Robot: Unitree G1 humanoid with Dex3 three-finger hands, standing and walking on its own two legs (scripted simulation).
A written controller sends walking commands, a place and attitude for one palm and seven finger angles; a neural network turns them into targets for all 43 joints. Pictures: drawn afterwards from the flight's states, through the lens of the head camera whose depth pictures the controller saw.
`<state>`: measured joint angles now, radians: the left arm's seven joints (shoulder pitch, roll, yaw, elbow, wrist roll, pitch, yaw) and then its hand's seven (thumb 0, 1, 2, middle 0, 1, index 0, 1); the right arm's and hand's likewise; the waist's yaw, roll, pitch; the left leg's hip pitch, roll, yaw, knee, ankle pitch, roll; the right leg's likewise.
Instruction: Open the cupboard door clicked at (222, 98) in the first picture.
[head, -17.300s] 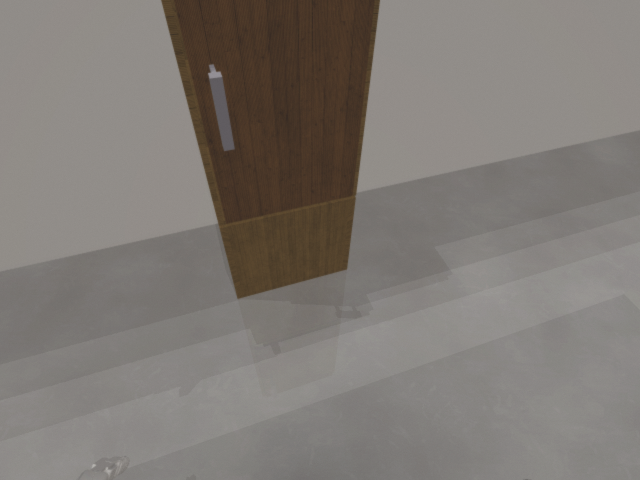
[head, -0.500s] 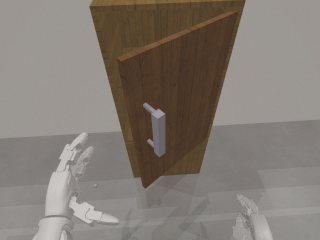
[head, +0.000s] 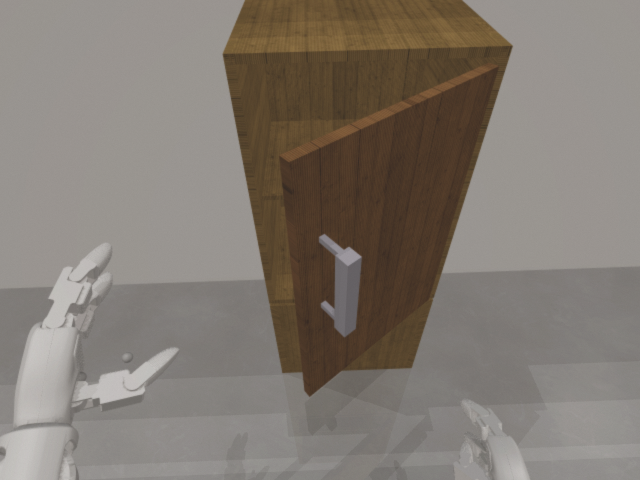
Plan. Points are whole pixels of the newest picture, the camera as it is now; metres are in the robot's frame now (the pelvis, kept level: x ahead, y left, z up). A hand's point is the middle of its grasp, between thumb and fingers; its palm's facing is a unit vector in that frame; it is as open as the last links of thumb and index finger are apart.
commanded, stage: draw the hand back to the body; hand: left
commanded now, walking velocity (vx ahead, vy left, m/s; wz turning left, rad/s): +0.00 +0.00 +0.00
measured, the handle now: (336, 286) +0.38 +0.03 +0.03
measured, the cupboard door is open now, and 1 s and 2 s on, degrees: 38 38 38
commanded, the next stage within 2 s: step back with the hand held close in 0.62 s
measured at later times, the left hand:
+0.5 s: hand (92, 343) +0.19 +0.24 +0.16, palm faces +0.45 -0.80 -0.39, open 7.6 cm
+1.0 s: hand (96, 361) +0.18 +0.24 +0.14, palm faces +0.36 -0.80 -0.49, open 7.4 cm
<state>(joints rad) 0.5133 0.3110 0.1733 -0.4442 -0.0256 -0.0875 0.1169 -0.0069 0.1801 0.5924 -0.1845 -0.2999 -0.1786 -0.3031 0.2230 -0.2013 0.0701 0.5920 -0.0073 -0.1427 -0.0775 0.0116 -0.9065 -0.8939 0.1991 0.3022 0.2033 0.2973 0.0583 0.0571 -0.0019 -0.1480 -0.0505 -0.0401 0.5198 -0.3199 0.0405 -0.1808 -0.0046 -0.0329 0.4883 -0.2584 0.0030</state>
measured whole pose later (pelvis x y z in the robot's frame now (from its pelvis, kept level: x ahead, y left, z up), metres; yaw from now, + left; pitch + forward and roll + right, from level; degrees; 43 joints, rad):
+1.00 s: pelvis -0.02 -0.02 +0.01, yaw +0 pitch +0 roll -1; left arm 0.55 0.37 0.36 -0.45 -0.04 -0.15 0.11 0.01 0.89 0.90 -0.21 -0.30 -0.21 -0.30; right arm 0.16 -0.25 -0.02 0.60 0.00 -0.05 -0.07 0.01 -0.91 -0.89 0.20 0.30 0.20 0.30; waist 0.01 0.04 0.05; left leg -0.22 -0.02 -0.06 0.47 -0.25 0.01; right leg -0.22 0.03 -0.05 0.38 -0.16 -0.02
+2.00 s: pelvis -0.18 -0.01 -0.01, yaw +0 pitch +3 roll -3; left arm 0.60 0.51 0.43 -0.62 -0.04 -0.23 0.10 0.01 0.89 0.90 -0.22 -0.30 -0.21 -0.30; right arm 0.12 -0.19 0.02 0.60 0.02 -0.09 -0.07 0.01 -0.91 -0.89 0.20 0.30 0.21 0.30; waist -0.01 -0.04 0.03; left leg -0.49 0.01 -0.02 0.58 -0.17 0.02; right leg -0.17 0.11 0.02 0.48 -0.35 -0.04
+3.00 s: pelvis -0.38 -0.01 +0.00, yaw +1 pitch +0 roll +0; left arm 0.54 0.41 0.41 -0.41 -0.02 -0.18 0.15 0.01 0.89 0.90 -0.22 -0.30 -0.21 -0.30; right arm 0.25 -0.21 0.00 0.69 -0.01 -0.09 -0.07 0.01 -0.91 -0.89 0.20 0.30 0.21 0.30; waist 0.01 0.01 -0.04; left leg -0.42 0.00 0.02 0.90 -0.37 0.00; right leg -0.22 0.03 -0.14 0.50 -0.28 -0.09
